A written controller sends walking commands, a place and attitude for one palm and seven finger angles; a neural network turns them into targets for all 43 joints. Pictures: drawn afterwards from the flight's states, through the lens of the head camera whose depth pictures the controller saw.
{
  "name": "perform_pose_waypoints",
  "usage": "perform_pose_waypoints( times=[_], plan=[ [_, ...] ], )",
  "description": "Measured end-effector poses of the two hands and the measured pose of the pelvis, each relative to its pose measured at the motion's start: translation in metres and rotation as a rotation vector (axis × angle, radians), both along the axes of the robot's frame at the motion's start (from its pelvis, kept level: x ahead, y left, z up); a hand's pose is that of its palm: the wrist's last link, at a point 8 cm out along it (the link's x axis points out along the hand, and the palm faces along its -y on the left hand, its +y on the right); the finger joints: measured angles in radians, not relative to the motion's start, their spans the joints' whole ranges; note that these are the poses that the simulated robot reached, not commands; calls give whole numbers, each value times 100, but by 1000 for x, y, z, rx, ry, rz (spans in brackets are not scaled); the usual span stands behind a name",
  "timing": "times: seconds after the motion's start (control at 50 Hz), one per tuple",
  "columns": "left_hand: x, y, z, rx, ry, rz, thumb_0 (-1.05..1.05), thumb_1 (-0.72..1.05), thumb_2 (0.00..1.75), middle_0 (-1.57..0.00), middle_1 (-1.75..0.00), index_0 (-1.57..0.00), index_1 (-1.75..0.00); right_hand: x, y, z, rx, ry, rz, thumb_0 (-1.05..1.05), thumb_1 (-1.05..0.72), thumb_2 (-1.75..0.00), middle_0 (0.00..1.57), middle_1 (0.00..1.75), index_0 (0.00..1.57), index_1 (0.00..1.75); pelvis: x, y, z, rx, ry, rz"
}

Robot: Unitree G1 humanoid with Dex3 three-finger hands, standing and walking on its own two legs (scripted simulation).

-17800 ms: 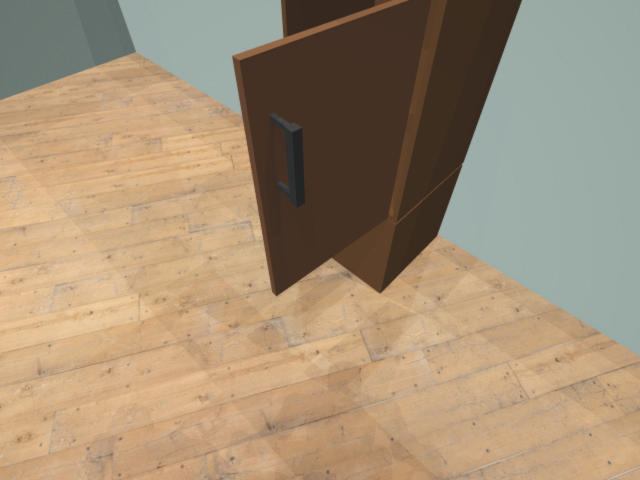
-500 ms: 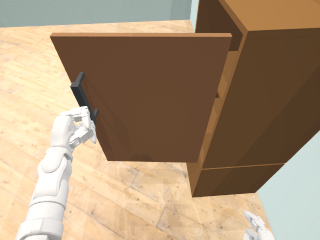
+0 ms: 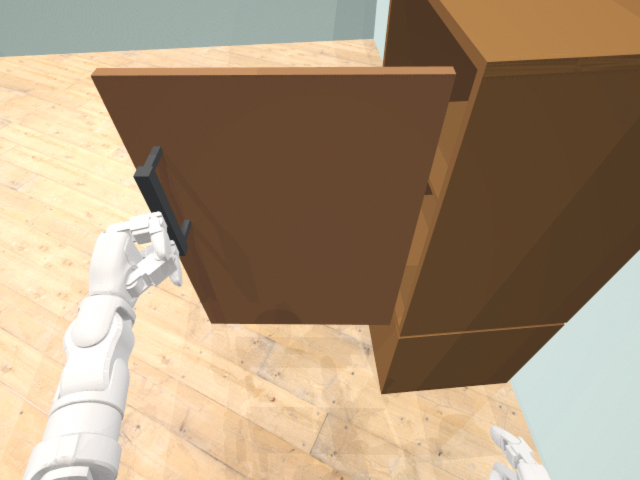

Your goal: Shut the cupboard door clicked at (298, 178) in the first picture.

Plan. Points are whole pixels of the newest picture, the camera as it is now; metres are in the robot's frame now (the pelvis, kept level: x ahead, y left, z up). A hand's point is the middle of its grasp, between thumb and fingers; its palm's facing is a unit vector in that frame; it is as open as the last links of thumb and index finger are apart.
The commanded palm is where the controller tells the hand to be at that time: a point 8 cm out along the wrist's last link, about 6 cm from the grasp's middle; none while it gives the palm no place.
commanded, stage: push the door shut along its arc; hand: left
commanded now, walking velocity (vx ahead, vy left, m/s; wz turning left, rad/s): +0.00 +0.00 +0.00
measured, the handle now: (168, 204) +0.46 +0.24 +0.09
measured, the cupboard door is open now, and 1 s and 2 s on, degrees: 84 72 59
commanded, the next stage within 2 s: pull the fist back off the door in 1.84 s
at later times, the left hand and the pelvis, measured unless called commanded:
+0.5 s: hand (183, 226) +0.40 +0.20 +0.10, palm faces -0.07 -1.00 -0.03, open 3.1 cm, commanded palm +0.39 +0.24 +0.09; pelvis -0.01 +0.01 -0.01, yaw +0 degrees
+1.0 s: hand (216, 195) +0.47 +0.17 +0.10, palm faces -0.23 -0.97 -0.01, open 3.1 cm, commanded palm +0.47 +0.22 +0.09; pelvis -0.01 +0.02 -0.02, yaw +0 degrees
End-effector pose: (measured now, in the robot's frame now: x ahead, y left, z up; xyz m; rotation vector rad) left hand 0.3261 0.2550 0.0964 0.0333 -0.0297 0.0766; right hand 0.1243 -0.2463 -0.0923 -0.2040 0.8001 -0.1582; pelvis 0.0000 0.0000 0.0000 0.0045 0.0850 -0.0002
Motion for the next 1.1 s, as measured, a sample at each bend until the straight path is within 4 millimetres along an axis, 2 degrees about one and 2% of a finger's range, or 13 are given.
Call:
perform_pose_waypoints(
  times=[0.1,0.26,0.6,1.1],
  plan=[
    [5,2,-3,1,23,-24,1,90,90,-130,-150,-130,-150,3,1,1,-9,-5,12,2,-90,-90,20,30,20,30,-2,1,-1,-2,0,10],
    [34,-4,5,-4,14,-94,1,90,90,-130,-150,-130,-150,-7,-1,-2,-27,32,0,2,-90,-90,20,30,20,30,-5,4,-3,-3,16,11],
    [72,-2,3,-5,44,-171,1,90,90,-131,-150,-131,-150,-71,-7,-18,-53,229,-65,1,-90,-90,20,30,20,30,-10,11,-8,-9,62,14],
    [147,-33,1,-13,89,-338,1,90,90,-129,-150,-130,-150,-138,-7,-23,-84,411,-160,1,-90,-90,20,30,21,30,-14,17,-18,-22,164,-3]
  ],
)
